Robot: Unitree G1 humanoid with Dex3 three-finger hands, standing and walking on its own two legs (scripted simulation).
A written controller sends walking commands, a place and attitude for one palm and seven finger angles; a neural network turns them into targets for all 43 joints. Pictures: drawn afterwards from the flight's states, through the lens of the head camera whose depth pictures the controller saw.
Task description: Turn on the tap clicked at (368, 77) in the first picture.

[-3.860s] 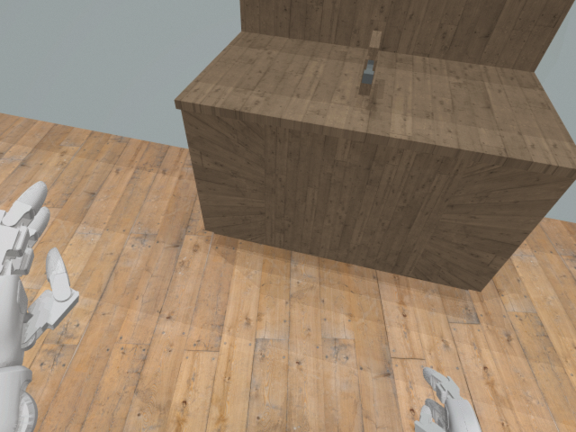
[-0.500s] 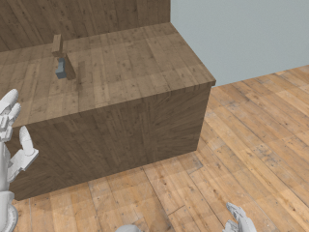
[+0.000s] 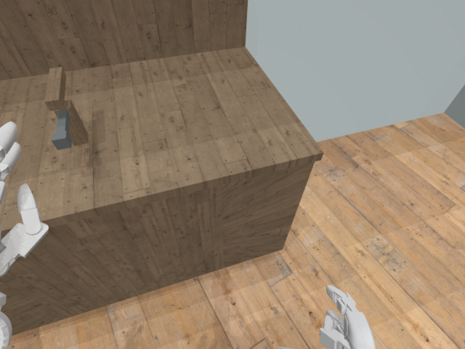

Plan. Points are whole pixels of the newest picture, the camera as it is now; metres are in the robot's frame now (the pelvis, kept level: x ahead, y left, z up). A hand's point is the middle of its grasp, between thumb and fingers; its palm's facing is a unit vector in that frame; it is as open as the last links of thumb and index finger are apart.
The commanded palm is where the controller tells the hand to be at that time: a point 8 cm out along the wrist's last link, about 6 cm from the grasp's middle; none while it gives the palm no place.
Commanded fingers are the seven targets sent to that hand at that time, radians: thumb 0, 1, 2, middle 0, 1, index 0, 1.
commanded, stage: take the last steps up to it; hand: left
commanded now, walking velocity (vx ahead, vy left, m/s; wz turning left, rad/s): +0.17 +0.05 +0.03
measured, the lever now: (61, 140) +0.50 +0.40 +0.05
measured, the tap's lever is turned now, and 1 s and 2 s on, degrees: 0 0 0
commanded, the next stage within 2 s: come to a stop and stand still in 0.18 s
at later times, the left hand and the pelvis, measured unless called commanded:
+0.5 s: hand (59, 186) +0.28 +0.25 +0.18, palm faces +0.41 -0.82 -0.41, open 7.4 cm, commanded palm +0.22 +0.28 +0.18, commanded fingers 0.00 0.90 0.90 -0.20 -0.30 -0.20 -0.30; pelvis +0.07 +0.00 +0.00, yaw +1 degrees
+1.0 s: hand (62, 225) +0.24 +0.23 +0.15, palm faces +0.31 -0.88 -0.36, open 7.5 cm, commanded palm +0.19 +0.28 +0.18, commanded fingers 0.00 0.90 0.90 -0.20 -0.30 -0.20 -0.30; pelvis +0.02 +0.01 +0.00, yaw -2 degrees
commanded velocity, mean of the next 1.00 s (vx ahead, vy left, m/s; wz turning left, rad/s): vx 0.00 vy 0.00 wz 0.00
